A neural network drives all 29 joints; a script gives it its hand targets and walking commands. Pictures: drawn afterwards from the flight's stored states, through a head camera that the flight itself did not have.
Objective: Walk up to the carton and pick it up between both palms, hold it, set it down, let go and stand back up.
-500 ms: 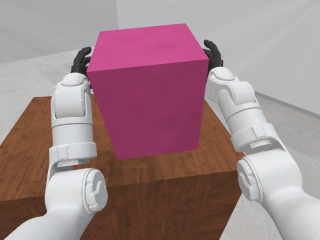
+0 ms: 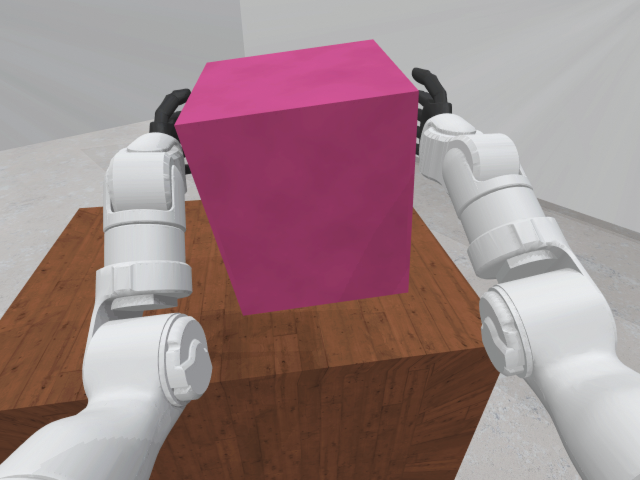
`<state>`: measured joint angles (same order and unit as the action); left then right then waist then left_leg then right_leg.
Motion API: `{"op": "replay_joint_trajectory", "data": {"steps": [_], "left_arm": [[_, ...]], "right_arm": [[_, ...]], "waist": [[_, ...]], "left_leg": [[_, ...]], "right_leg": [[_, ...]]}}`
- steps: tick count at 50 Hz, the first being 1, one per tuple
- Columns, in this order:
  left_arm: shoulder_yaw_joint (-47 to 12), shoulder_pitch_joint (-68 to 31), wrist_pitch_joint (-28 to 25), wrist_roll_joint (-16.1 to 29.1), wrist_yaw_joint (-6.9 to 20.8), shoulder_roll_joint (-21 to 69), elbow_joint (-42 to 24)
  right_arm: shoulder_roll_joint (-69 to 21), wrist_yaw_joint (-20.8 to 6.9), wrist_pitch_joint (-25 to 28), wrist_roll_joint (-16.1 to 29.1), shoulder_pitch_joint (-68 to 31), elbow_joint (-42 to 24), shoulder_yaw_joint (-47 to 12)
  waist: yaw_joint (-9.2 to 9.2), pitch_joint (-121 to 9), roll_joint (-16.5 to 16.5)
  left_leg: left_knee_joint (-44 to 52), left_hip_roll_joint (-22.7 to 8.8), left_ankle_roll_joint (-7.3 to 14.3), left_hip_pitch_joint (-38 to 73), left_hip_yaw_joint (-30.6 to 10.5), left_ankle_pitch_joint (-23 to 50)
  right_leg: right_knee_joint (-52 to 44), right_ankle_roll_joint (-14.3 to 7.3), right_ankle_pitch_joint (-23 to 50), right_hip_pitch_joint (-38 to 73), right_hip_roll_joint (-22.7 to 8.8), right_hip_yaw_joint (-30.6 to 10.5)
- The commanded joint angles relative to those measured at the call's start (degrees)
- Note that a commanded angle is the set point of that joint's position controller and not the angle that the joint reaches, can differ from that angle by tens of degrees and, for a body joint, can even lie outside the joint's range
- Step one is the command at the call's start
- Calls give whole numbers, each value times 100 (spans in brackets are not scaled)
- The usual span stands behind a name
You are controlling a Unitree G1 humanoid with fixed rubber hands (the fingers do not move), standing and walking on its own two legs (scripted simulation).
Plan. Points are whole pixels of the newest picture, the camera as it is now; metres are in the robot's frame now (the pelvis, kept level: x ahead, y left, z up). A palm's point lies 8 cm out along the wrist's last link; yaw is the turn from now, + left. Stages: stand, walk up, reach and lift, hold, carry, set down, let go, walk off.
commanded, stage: hold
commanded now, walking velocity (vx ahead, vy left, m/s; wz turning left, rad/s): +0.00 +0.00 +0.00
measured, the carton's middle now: (307, 177) +0.39 +0.00 +0.27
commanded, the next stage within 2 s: none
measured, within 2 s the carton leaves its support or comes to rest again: neither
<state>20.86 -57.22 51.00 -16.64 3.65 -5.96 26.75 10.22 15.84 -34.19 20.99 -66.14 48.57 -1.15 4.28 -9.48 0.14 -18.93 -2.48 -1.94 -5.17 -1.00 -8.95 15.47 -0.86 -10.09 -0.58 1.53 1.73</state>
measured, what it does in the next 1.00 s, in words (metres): stands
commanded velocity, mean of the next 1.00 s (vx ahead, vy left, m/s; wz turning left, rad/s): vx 0.00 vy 0.00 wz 0.00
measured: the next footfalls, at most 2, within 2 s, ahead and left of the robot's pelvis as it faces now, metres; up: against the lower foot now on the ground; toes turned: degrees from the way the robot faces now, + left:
none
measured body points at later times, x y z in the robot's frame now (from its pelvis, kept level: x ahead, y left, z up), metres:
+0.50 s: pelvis +0.01 +0.00 +0.00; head -0.09 +0.01 +0.44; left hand +0.39 +0.16 +0.31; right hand +0.39 -0.15 +0.33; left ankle +0.02 +0.14 -0.75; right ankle -0.01 -0.11 -0.75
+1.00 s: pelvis +0.00 +0.00 +0.00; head -0.10 +0.01 +0.44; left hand +0.38 +0.15 +0.32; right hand +0.38 -0.15 +0.33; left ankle +0.02 +0.14 -0.75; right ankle -0.01 -0.11 -0.75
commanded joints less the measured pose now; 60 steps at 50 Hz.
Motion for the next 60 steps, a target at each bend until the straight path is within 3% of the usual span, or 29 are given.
{"op": "replay_joint_trajectory", "data": {"steps": [1, 9, 25, 47, 60], "left_arm": [[-1713, -4096, -547, 1062, 867, 3001, -620], [-1690, -3981, -488, 1098, 864, 2916, -882], [-1880, -3889, -317, 1129, 916, 2970, -1185], [-1641, -4219, -533, 1091, 836, 2969, -437], [-1600, -4183, -605, 1090, 795, 2949, -378]], "right_arm": [[-3502, -792, -53, 946, -3872, -1385, -921], [-3489, -702, -113, 1108, -3801, -1684, -1118], [-3336, -677, -240, 1150, -3668, -1863, -1111], [-3323, -828, -97, 957, -4003, -1181, -785], [-3313, -791, -12, 981, -4019, -1202, -798]], "waist": [[10, -1158, -138], [-24, -1381, -63], [75, -1328, -242], [12, -1236, -174], [22, -1304, -147]], "left_leg": [[210, 421, -24, 101, 223, 721], [69, 450, -34, 393, 203, 1133], [24, 418, -121, 426, 163, 1293], [197, 382, -27, 131, 152, 696], [151, 397, -29, 225, 129, 866]], "right_leg": [[-139, 353, 869, 290, 286, -124], [-85, 405, 1420, 327, 291, -126], [-53, 347, 1505, 352, 304, -121], [-161, 296, 806, 99, 272, -183], [-167, 309, 964, 114, 256, -192]]}}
